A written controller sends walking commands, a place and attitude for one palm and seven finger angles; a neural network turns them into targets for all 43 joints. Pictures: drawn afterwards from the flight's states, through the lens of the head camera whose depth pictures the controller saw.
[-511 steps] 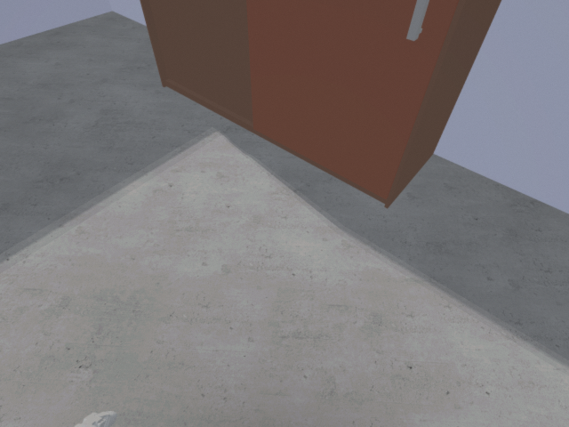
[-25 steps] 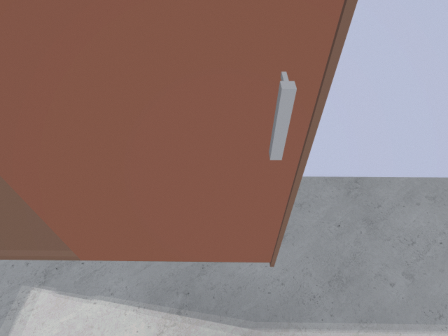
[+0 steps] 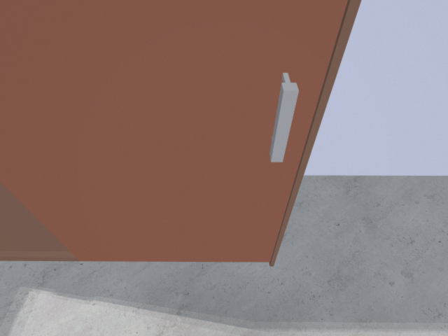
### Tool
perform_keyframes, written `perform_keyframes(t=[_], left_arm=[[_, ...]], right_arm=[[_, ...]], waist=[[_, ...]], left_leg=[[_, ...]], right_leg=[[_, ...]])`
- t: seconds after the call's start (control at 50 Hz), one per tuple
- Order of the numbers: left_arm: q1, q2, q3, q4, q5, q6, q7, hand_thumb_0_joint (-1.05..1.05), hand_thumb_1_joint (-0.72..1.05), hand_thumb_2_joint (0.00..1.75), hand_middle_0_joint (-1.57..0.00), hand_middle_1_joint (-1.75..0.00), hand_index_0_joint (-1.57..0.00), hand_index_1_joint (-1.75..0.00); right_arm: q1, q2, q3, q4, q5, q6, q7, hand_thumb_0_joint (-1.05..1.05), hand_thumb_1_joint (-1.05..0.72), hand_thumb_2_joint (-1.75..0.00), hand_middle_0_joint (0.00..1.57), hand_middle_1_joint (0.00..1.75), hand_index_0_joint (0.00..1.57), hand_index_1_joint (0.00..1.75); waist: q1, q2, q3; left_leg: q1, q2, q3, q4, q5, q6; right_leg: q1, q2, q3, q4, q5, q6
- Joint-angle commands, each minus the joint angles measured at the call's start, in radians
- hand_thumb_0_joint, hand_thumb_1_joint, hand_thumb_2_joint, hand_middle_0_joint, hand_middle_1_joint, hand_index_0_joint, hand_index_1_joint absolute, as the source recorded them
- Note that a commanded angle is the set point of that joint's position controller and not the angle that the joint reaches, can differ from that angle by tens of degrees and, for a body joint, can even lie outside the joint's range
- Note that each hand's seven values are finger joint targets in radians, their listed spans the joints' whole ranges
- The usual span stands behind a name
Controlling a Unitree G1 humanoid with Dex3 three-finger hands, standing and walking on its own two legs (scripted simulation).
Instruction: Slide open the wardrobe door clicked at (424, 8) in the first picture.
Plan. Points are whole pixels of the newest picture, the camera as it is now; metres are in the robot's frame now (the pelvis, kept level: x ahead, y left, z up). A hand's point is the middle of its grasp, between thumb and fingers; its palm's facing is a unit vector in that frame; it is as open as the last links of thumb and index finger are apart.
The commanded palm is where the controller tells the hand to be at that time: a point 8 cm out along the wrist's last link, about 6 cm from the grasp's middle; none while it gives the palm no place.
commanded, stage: look again from close up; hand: right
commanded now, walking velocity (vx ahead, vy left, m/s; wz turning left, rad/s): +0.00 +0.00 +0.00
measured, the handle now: (280, 119) +0.52 -0.09 +0.11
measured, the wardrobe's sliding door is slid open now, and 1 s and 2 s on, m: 0.00 0.00 0.00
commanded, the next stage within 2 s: raise the hand with hooked fingers in 0.30 s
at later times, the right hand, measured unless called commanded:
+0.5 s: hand out of the picture +0.09 -0.19 -0.12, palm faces +0.20 +0.96 -0.18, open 7.4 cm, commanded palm +0.11 -0.24 -0.06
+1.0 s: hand (358, 321) +0.17 -0.20 +0.00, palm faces +0.05 +1.00 -0.07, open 9.6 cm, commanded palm +0.15 -0.26 +0.01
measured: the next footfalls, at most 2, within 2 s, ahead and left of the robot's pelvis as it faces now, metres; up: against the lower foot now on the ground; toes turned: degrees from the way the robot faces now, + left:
none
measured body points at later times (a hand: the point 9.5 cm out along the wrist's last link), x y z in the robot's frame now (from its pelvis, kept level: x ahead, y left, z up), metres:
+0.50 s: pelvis +0.00 +0.00 -0.01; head +0.01 -0.01 +0.44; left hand +0.06 +0.24 -0.14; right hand +0.08 -0.24 -0.11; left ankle -0.03 +0.13 -0.74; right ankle +0.06 -0.09 -0.74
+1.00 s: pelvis -0.01 +0.03 -0.07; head +0.02 +0.01 +0.38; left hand +0.21 +0.25 -0.12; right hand +0.16 -0.25 +0.01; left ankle -0.03 +0.13 -0.74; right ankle +0.06 -0.09 -0.74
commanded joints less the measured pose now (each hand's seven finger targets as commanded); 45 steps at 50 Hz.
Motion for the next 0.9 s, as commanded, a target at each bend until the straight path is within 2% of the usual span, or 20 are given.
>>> perform_keyframes(t=[0.0,0.34,0.36,0.38,0.4,0.42,0.44,0.46,0.48,0.5,0.54,0.56,0.62,0.64,0.66,0.68,0.7,0.74,0.82,0.88], left_arm=[[0.039,0.126,0.019,-0.033,0.001,-0.021,0.004,0.0,0.9,0.9,-0.2,-0.3,-0.2,-0.3],[0.037,0.135,0.017,-0.024,0.002,-0.022,0.006,0.0,0.9,0.9,-0.2,-0.3,-0.2,-0.3],[0.035,0.132,0.016,-0.026,0.001,-0.022,0.006,0.0,0.9,0.9,-0.2,-0.3,-0.2,-0.3],[-0.04,0.119,0.012,-0.095,-0.003,-0.034,0.0,0.0,0.9,0.9,-0.2,-0.3,-0.2,-0.3],[0.015,0.282,0.046,-0.445,-0.058,-0.159,0.047,0.0,0.9,0.9,-0.2,-0.3,-0.2,-0.3],[-0.066,0.195,0.008,-0.396,-0.058,-0.256,0.084,0.0,0.9,0.9,-0.2,-0.3,-0.2,-0.3],[-0.064,0.131,0.001,-0.355,-0.067,-0.288,0.075,0.0,0.9,0.9,-0.2,-0.3,-0.2,-0.3],[0.006,0.159,0.026,-0.376,-0.078,-0.294,0.068,0.0,0.9,0.9,-0.2,-0.3,-0.2,-0.3],[-0.056,0.204,0.029,-0.454,-0.072,-0.305,0.065,0.0,0.9,0.9,-0.2,-0.3,-0.2,-0.3],[-0.062,0.206,0.045,-0.472,-0.051,-0.311,0.069,0.0,0.9,0.9,-0.2,-0.3,-0.2,-0.3],[-0.082,0.201,0.061,-0.503,-0.023,-0.298,0.057,0.0,0.9,0.9,-0.2,-0.3,-0.2,-0.3],[-0.09,0.193,0.071,-0.53,-0.025,-0.291,0.038,0.0,0.9,0.9,-0.2,-0.3,-0.2,-0.3],[-0.139,0.198,0.094,-0.609,-0.017,-0.273,-0.014,0.0,0.9,0.9,-0.2,-0.3,-0.2,-0.3],[-0.153,0.204,0.101,-0.652,-0.023,-0.273,-0.019,0.0,0.9,0.9,-0.2,-0.3,-0.2,-0.3],[-0.146,0.204,0.104,-0.688,-0.034,-0.263,-0.021,0.0,0.9,0.9,-0.2,-0.3,-0.2,-0.3],[-0.168,0.204,0.098,-0.735,-0.044,-0.254,-0.013,0.0,0.9,0.9,-0.2,-0.3,-0.2,-0.3],[-0.171,0.202,0.094,-0.762,-0.053,-0.246,0.002,0.0,0.9,0.9,-0.2,-0.3,-0.2,-0.3],[-0.136,0.184,0.086,-0.779,-0.053,-0.239,0.029,0.0,0.9,0.9,-0.2,-0.3,-0.2,-0.3],[-0.06,0.171,0.072,-0.729,-0.033,-0.249,0.062,0.0,0.9,0.9,-0.2,-0.3,-0.2,-0.3],[-0.052,0.182,0.057,-0.689,-0.034,-0.275,0.073,0.0,0.9,0.9,-0.2,-0.3,-0.2,-0.3]], right_arm=[[0.074,-0.112,-0.023,-0.029,-0.002,-0.016,-0.004,0.0,-0.9,-0.9,0.2,0.3,0.2,0.3],[0.058,-0.119,-0.025,-0.027,-0.001,-0.013,-0.002,0.0,-0.9,-0.9,0.2,0.3,0.2,0.3],[0.063,-0.12,-0.025,-0.027,-0.002,-0.013,-0.003,0.0,-0.9,-0.9,0.2,0.3,0.2,0.3],[0.105,-0.095,-0.016,-0.008,-0.019,-0.034,-0.041,0.0,-0.9,-0.9,0.2,0.3,0.2,0.3],[-0.612,-0.367,-0.181,-1.555,0.197,-0.234,-0.034,0.0,-0.88,-0.89,0.2,0.32,0.2,0.32],[-0.203,-0.311,-0.189,-1.365,0.134,-0.203,-0.075,0.0,-0.85,-0.88,0.2,0.33,0.2,0.33],[0.152,0.033,0.028,-1.029,0.14,-0.085,-0.075,0.0,-0.83,-0.87,0.21,0.34,0.21,0.34],[0.136,0.057,0.013,-1.052,0.18,-0.064,-0.066,0.0,-0.81,-0.86,0.21,0.36,0.21,0.36],[-0.047,-0.048,-0.036,-1.226,0.195,-0.139,-0.058,0.0,-0.78,-0.85,0.21,0.37,0.21,0.37],[-0.006,-0.103,-0.105,-1.198,0.193,-0.196,-0.041,0.0,-0.76,-0.84,0.21,0.39,0.21,0.39],[0.125,-0.055,-0.144,-1.004,0.213,-0.312,0.039,0.0,-0.71,-0.82,0.21,0.42,0.21,0.42],[0.254,-0.043,-0.162,-0.898,0.219,-0.373,0.102,0.0,-0.69,-0.81,0.22,0.43,0.22,0.43],[0.305,-0.083,-0.196,-0.892,0.251,-0.575,0.32,0.0,-0.62,-0.78,0.22,0.48,0.22,0.48],[0.31,-0.13,-0.232,-0.922,0.26,-0.593,0.378,0.0,-0.6,-0.77,0.22,0.5,0.22,0.5],[0.349,-0.183,-0.298,-0.928,0.276,-0.561,0.414,0.0,-0.57,-0.76,0.22,0.51,0.22,0.51],[0.329,-0.182,-0.297,-1.02,0.311,-0.514,0.437,0.0,-0.55,-0.75,0.22,0.53,0.22,0.53],[0.268,-0.202,-0.325,-1.092,0.346,-0.468,0.442,0.0,-0.53,-0.74,0.23,0.54,0.23,0.54],[0.174,-0.209,-0.347,-1.248,0.375,-0.421,0.415,0.0,-0.48,-0.72,0.23,0.57,0.23,0.57],[-0.017,-0.244,-0.333,-1.454,0.349,-0.492,0.347,0.0,-0.39,-0.68,0.24,0.63,0.24,0.63],[-0.07,-0.247,-0.277,-1.445,0.341,-0.519,0.379,0.0,-0.32,-0.65,0.24,0.68,0.24,0.68]], waist=[[0.006,-0.001,0.021],[0.005,-0.014,0.026],[0.0,-0.016,0.024],[-0.018,-0.027,0.055],[0.133,-0.183,-0.438],[-0.003,-0.305,-0.417],[0.05,-0.224,-0.214],[0.047,-0.158,-0.111],[0.073,-0.107,-0.031],[0.067,-0.032,-0.059],[0.035,0.156,-0.018],[-0.014,0.141,-0.016],[-0.032,0.136,-0.107],[-0.041,0.092,-0.167],[-0.071,0.008,-0.2],[-0.069,-0.018,-0.237],[-0.061,0.0,-0.268],[-0.039,-0.072,-0.295],[0.038,-0.118,-0.283],[0.075,-0.145,-0.258]], left_leg=[[-0.088,0.084,-0.077,-0.105,0.045,0.049],[-0.077,0.085,-0.069,-0.11,0.035,0.046],[-0.07,0.085,-0.07,-0.111,0.054,0.045],[-0.108,0.116,-0.118,-0.128,0.254,0.038],[-0.075,0.017,0.039,0.008,0.213,0.04],[-0.107,-0.011,0.082,0.099,0.064,0.063],[-0.209,-0.012,0.112,0.124,0.015,0.05],[-0.234,-0.007,0.117,0.122,-0.026,0.04],[-0.272,-0.009,0.117,0.098,-0.071,0.035],[-0.315,-0.02,0.116,0.109,-0.124,0.033],[-0.453,-0.037,0.135,0.186,-0.208,0.029],[-0.47,-0.037,0.126,0.215,-0.215,0.039],[-0.56,-0.027,0.083,0.352,-0.19,0.049],[-0.548,-0.021,0.062,0.377,-0.168,0.049],[-0.517,-0.02,0.044,0.391,-0.131,0.056],[-0.5,-0.018,0.043,0.386,-0.134,0.05],[-0.491,-0.016,0.024,0.363,-0.16,0.041],[-0.508,-0.026,0.017,0.352,-0.169,0.03],[-0.569,-0.038,0.0,0.365,-0.103,0.03],[-0.598,-0.041,-0.004,0.363,-0.081,0.03]], right_leg=[[0.071,-0.114,0.119,-0.081,-0.016,0.002],[0.078,-0.116,0.128,-0.093,-0.013,0.003],[0.08,-0.117,0.125,-0.087,0.01,0.001],[0.055,-0.107,0.074,0.111,0.084,0.025],[0.352,-0.012,0.043,0.007,0.079,0.009],[0.363,-0.067,0.041,-0.025,0.056,0.018],[0.211,-0.074,0.071,-0.045,-0.051,0.021],[0.088,-0.065,0.102,-0.038,-0.166,0.034],[0.015,-0.054,0.118,-0.007,-0.26,0.031],[-0.013,-0.045,0.114,0.034,-0.285,0.031],[-0.165,-0.04,0.105,0.14,-0.293,0.041],[-0.221,-0.029,0.081,0.191,-0.265,0.048],[-0.35,-0.022,0.039,0.375,-0.202,0.049],[-0.362,-0.016,0.028,0.41,-0.189,0.04],[-0.349,-0.012,0.021,0.415,-0.166,0.034],[-0.339,-0.008,0.014,0.411,-0.181,0.029],[-0.338,-0.006,0.01,0.416,-0.202,0.021],[-0.305,-0.015,0.02,0.427,-0.201,0.014],[-0.275,-0.037,0.057,0.484,-0.142,-0.002],[-0.268,-0.042,0.072,0.505,-0.138,-0.008]])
